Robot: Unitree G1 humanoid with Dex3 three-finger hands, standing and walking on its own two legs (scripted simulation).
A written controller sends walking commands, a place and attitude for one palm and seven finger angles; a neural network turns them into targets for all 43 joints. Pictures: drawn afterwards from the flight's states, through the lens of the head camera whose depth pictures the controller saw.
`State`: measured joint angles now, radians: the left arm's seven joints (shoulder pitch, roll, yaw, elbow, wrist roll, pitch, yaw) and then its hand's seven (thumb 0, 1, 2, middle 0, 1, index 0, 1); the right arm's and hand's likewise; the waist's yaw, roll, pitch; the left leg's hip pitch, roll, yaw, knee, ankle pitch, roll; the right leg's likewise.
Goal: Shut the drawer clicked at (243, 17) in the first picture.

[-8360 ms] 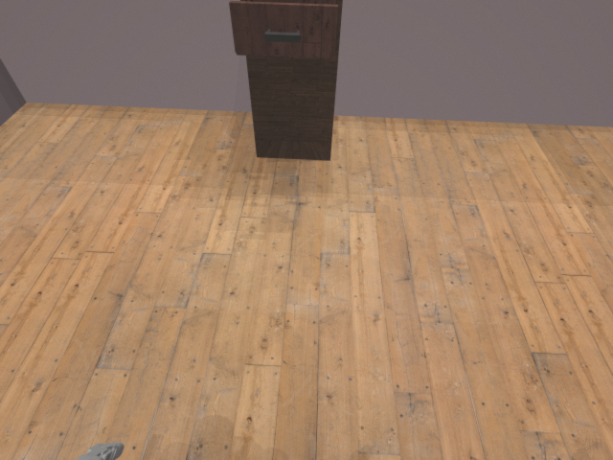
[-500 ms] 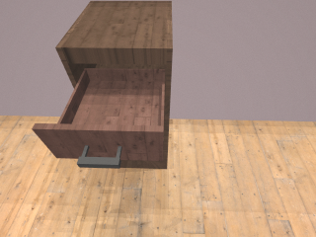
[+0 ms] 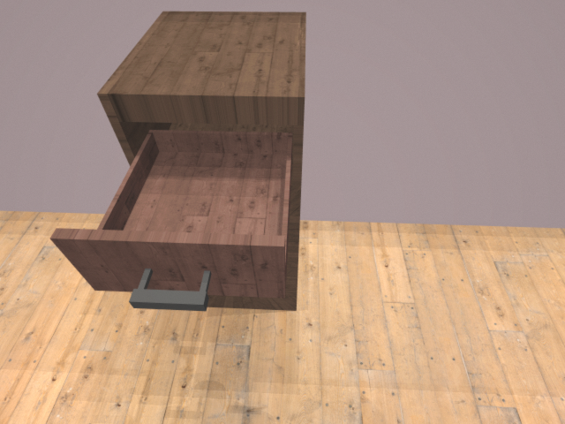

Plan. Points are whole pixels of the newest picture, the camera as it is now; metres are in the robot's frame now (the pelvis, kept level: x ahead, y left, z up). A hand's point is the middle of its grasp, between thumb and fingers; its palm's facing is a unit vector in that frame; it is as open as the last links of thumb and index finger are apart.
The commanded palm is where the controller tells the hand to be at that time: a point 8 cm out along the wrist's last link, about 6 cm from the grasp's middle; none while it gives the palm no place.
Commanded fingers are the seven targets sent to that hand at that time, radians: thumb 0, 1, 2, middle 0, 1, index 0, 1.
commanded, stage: look again from close up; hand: left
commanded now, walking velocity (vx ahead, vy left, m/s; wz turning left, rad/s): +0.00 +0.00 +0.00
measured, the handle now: (173, 287) +0.32 +0.20 -0.01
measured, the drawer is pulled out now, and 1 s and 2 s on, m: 0.30 0.30 0.30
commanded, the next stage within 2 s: raise the hand and make a fist in 0.58 s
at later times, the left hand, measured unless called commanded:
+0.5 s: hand out of the picture -0.03 +0.15 -0.17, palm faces +0.03 -0.99 -0.17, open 7.4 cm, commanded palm none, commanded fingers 0.00 0.90 0.90 -0.20 -0.30 -0.20 -0.30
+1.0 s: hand (200, 381) +0.17 +0.12 +0.02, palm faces -0.04 -1.00 +0.07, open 6.5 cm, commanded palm +0.09 +0.20 -0.04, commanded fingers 0.00 0.90 0.90 -0.54 -0.67 -0.54 -0.67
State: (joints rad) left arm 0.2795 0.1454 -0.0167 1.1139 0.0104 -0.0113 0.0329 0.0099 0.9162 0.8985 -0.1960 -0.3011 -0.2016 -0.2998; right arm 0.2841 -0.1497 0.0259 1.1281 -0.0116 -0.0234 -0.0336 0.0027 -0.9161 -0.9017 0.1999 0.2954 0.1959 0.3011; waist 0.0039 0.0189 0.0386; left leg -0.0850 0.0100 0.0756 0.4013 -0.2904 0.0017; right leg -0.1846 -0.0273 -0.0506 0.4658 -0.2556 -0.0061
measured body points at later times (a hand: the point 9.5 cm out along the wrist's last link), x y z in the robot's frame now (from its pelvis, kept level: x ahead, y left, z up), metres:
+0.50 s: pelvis -0.01 -0.01 +0.00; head +0.01 -0.01 +0.45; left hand -0.03 +0.20 -0.16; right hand -0.03 -0.21 -0.17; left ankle -0.05 +0.11 -0.74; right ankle +0.00 -0.11 -0.74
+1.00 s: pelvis -0.04 +0.00 -0.04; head -0.02 +0.00 +0.41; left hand +0.17 +0.17 +0.02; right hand +0.16 -0.26 -0.08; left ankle -0.04 +0.11 -0.74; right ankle +0.00 -0.11 -0.74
